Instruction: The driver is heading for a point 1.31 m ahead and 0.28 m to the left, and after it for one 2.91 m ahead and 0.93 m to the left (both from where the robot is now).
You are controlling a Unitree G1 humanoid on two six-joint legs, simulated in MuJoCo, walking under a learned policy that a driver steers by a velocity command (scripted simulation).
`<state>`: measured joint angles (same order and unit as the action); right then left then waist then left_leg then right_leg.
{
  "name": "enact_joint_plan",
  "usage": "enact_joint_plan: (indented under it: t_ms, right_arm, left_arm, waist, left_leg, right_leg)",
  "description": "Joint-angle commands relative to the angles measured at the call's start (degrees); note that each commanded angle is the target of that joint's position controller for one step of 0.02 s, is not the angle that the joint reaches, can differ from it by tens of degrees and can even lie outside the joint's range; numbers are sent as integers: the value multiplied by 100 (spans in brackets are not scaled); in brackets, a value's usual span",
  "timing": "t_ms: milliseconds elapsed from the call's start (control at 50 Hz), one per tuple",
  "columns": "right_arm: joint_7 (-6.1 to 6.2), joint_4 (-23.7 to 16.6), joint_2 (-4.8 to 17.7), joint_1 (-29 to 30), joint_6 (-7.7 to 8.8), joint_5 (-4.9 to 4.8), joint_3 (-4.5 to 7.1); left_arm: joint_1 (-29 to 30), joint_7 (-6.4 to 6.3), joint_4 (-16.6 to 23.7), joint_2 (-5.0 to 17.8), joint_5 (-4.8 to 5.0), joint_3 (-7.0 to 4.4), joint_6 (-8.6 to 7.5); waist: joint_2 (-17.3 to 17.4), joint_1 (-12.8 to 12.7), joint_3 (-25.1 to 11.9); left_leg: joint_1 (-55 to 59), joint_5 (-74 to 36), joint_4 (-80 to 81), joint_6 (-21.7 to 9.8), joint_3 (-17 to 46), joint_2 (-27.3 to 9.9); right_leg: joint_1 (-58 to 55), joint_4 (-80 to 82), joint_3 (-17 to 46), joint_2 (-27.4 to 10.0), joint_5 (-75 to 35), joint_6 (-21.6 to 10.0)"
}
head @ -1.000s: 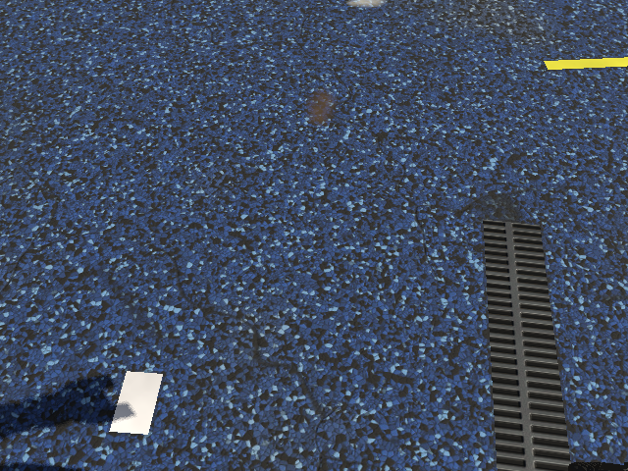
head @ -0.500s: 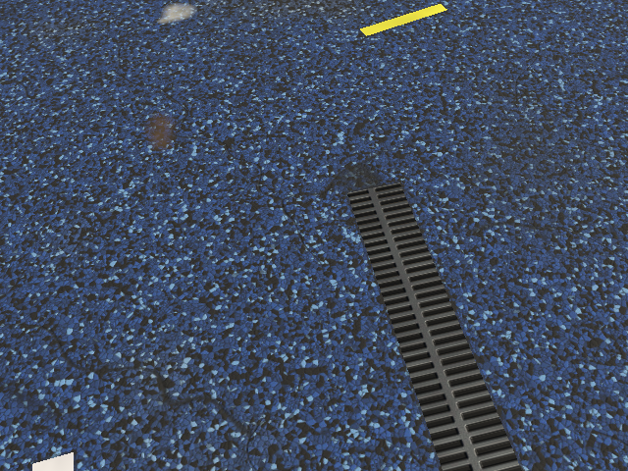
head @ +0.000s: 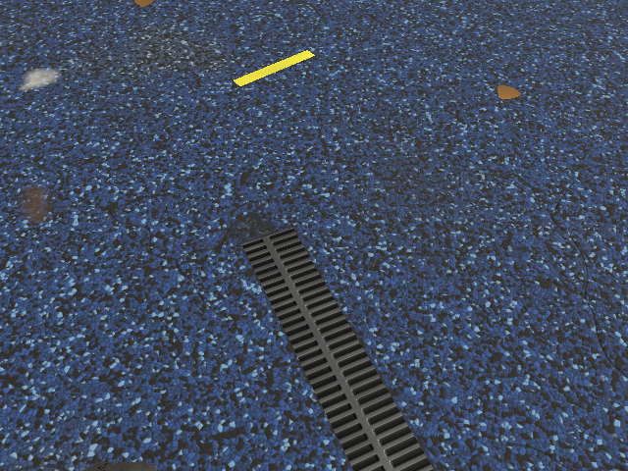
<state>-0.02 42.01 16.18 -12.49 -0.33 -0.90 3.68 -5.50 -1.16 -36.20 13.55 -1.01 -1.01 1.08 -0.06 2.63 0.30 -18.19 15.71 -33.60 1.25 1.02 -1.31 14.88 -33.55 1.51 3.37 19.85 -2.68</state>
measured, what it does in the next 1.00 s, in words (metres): walks ahead, turning left: left foot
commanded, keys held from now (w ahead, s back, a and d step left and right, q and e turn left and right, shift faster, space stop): w+q+shift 0.40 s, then w+shift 0.18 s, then w+e+shift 0.42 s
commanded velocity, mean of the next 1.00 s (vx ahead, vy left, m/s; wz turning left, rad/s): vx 0.78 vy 0.00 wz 0.25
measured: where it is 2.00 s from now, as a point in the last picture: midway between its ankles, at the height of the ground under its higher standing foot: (197, 173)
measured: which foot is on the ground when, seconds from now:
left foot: down 0.00-0.22, up 0.24-0.60, down 0.62-1.00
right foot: down 0.00-0.62, up 0.64-1.00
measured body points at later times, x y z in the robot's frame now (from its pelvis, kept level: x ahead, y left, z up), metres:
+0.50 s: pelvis +0.19 +0.04 -0.01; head +0.22 +0.04 +0.44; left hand +0.01 +0.28 -0.11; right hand +0.52 -0.07 -0.06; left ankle +0.25 +0.20 -0.66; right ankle +0.04 -0.13 -0.73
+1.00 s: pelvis +0.57 +0.26 -0.02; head +0.60 +0.26 +0.43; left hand +0.67 +0.55 -0.12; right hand +0.61 -0.01 -0.15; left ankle +0.35 +0.22 -0.72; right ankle +0.81 +0.25 -0.68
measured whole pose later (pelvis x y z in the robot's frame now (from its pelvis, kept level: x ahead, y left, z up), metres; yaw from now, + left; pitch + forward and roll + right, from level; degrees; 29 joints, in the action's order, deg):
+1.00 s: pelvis +0.57 +0.26 -0.02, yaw +15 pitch +1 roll +1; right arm 0.8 52.3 14.8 -26.0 6.5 0.9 1.4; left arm -5.8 4.3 -43.6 16.4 -0.3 -1.3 -1.4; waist -1.1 1.6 3.3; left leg 16.3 23.2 -8.3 -2.1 -15.2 5.9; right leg 44.5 -44.1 -8.8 -1.4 -5.9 -7.5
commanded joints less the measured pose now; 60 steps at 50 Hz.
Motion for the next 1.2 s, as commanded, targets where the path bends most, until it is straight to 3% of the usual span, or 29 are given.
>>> enact_joint_plan:
  t_ms: [20,40,80,140,200,220,240,260,280,420,520,580,600,620,640,660,700,760,840,900,980,1040,1060,1080,1100,1120,1140,1160,1200]
  right_arm:
    - [-4,-371,1084,-209,143,-176,340]
    - [-27,-284,1048,-674,179,-154,331]
    - [11,-293,1113,-797,307,-63,329]
    - [76,-559,1064,-308,314,-130,319]
    - [139,-1041,836,639,131,-144,258]
    - [-43,-998,993,913,63,335,403]
    - [-128,-1436,360,1098,97,226,226]
    - [-169,-1444,530,1205,77,333,194]
    - [-237,-1325,466,1113,72,316,185]
    - [-611,-1316,378,1503,-33,362,0]
    - [-678,-1460,198,2135,82,355,-240]
    - [-444,-1047,540,720,85,414,-102]
    - [-324,-680,779,-524,112,428,28]
    - [-206,-415,1278,-1191,138,479,208]
    - [-131,-464,1714,-1098,165,453,282]
    - [-88,-497,1655,-1183,161,386,317]
    - [-27,-75,986,-761,312,401,162]
    - [-42,63,379,-386,560,298,-17]
    - [-134,360,214,-566,778,201,-66]
    - [-93,498,173,-742,835,188,-139]
    - [177,563,718,-898,826,154,-94]
    - [368,295,1258,-212,551,296,59]
    - [324,200,1354,245,443,287,126]
    - [124,74,588,713,483,347,-64]
    - [108,-474,-54,-250,611,320,-285]
    - [64,-769,229,-259,761,303,-356]
    - [23,-709,585,66,865,367,-338]
    - [6,-696,644,240,835,432,-309]
    - [7,-686,575,208,552,587,-386]
  left_arm:
    - [-304,-71,438,905,-100,-400,-129]
    - [-17,-4,530,735,43,-367,-198]
    - [368,126,702,636,357,-364,-428]
    - [415,274,671,635,271,-406,-777]
    - [-784,295,65,721,265,-563,-855]
    - [-1916,157,-217,1136,-195,-536,-644]
    - [-2106,66,-132,1827,-348,-690,-545]
    - [-1746,11,-76,1556,-350,-613,-478]
    - [-1646,7,-50,1183,-288,-486,-484]
    - [-2313,109,-683,769,-162,-251,-713]
    - [-2383,85,-1066,1003,-131,-226,-755]
    - [-2555,-7,-1359,1569,-94,-289,-647]
    - [-2389,-28,-1370,1696,-10,-297,-591]
    - [-2339,-5,-1215,1295,-9,-212,-588]
    - [-2613,125,-875,534,186,-60,-634]
    - [-1805,116,-654,1173,219,-215,-690]
    - [-1647,147,-667,820,222,-152,-671]
    - [-2193,303,-1098,436,1,-106,-298]
    - [-1082,403,-822,318,67,-122,-186]
    - [-374,495,-570,293,106,-60,-282]
    - [-310,599,-511,457,68,-21,-287]
    - [-2629,481,-1156,1200,13,-312,-160]
    - [-3735,371,-1450,1512,63,-507,-162]
    - [-3287,255,-1530,1539,246,-581,-138]
    - [-2520,267,-1275,1983,22,-589,-159]
    - [-2353,200,-1024,1895,-14,-630,-141]
    - [-2128,124,-985,1392,-51,-543,-152]
    - [-1807,115,-1020,1218,-44,-481,-195]
    - [-1636,80,-986,1235,1,-440,-403]
  waist:
    - [765,-456,-645]
    - [1036,-194,-333]
    - [1482,-84,336]
    - [1124,-243,55]
    - [859,-926,-371]
    - [-9,-1375,-467]
    - [-1703,-1408,-437]
    - [-835,-1133,1]
    - [-296,-959,210]
    - [-544,-787,705]
    - [-464,-661,1063]
    - [-1034,260,-93]
    - [-1011,944,-661]
    - [-599,1090,-1247]
    - [943,427,-2196]
    - [43,837,-2244]
    - [-176,163,-189]
    - [198,-474,316]
    - [318,-449,944]
    - [306,-372,929]
    - [468,-605,394]
    - [735,-1910,-724]
    - [297,-2518,-952]
    - [-1103,-2097,-252]
    - [-1467,-755,-639]
    - [-965,-888,-1509]
    - [210,-723,-504]
    - [671,-378,37]
    - [786,-17,549]
  left_leg:
    - [353,130,624,-1107,1489,-617]
    - [477,2666,1364,-1552,2668,-1033]
    - [413,3833,2289,-1888,4099,-1545]
    - [365,2475,2077,-1491,3413,-1105]
    - [-1176,1338,1223,-854,2062,-63]
    - [-2500,1461,-70,-541,1118,655]
    - [-3846,1587,-1673,-394,467,971]
    - [-4093,1086,-2519,-447,545,128]
    - [-4119,627,-2893,-473,585,37]
    - [-4017,-409,-3698,-446,116,-137]
    - [-1926,-629,-1247,-874,-954,284]
    - [225,285,-1005,-1299,-1169,1003]
    - [1881,117,-333,-1442,-781,974]
    - [3612,898,-77,-1506,633,-29]
    - [4845,2013,727,-1690,3659,-2033]
    - [4240,1803,1510,-1635,4278,-2125]
    - [2157,623,1831,-1426,2468,-1736]
    - [706,300,2476,-1056,1087,-1193]
    - [584,-1786,2922,-425,-581,-586]
    - [894,-3893,2914,-247,-1387,-359]
    - [1897,-7391,2173,25,-1684,-693]
    - [1756,-8896,-941,41,-1448,-1047]
    - [912,-6934,-3543,-35,-1444,-704]
    - [-889,57,-5841,-147,-1244,559]
    - [-2735,1487,-7133,69,-234,589]
    - [-3422,1290,-6909,-1,638,485]
    - [-3464,747,-6007,-140,686,131]
    - [-3066,503,-5339,-126,618,-113]
    - [-2376,514,-4448,97,558,-399]
  right_leg:
    - [211,-519,-128,-142,1048,-15]
    - [1030,-937,-152,60,1586,40]
    - [1763,-1431,326,-25,1702,-87]
    - [1215,-531,409,-154,1330,-92]
    - [-1776,1231,-83,-114,-1019,124]
    - [-3198,1513,496,-698,230,5]
    - [-3466,2397,3153,-2553,2271,-414]
    - [-2807,2268,3456,-2975,2166,-682]
    - [-2574,2155,2916,-2705,1903,-598]
    - [-1984,2494,96,-1783,-1077,-169]
    - [-1191,3052,-1055,-1685,-3910,-163]
    - [-1666,670,-1295,-2043,-8584,-262]
    - [-991,-874,-1280,-2022,-8270,-281]
    - [490,-2951,-1100,-1652,-4846,-252]
    - [2282,-5209,-528,-581,693,-83]
    - [2694,-5615,583,-390,126,-235]
    - [2749,-4897,343,-915,-557,-226]
    - [1957,-4258,395,-1212,-702,-104]
    - [2643,-3390,38,-1077,-1636,-147]
    - [2513,-2278,-687,-768,-2459,-290]
    - [1326,-921,-1392,-118,-2925,-578]
    - [-1103,-871,-1129,306,-1819,-957]
    - [-2221,-239,-502,24,-1603,-1410]
    - [-2491,-80,48,-142,-1523,-1503]
    - [-3293,-381,2355,-1038,-2808,-2356]
    - [-3785,1283,4397,-1798,74,-2927]
    - [-2644,2205,4580,-1780,1237,-2486]
    - [-1602,2312,4054,-1546,1176,-2126]
    - [-126,2354,3253,-1056,281,-1951]
Velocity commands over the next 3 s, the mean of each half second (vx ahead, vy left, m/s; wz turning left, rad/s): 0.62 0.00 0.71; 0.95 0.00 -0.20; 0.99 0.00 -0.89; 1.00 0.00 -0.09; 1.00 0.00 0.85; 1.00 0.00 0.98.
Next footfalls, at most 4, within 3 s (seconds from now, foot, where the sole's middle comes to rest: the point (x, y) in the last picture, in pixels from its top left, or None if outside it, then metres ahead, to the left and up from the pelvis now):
0.62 left None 0.38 0.24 -0.77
1.06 right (183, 338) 0.83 0.31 -0.77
1.48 left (122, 218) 1.22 0.51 -0.77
1.88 right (249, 149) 1.51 0.17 -0.77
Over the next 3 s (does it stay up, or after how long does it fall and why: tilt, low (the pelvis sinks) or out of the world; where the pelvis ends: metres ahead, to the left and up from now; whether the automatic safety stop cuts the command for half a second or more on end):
stays up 2.36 0.37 0.01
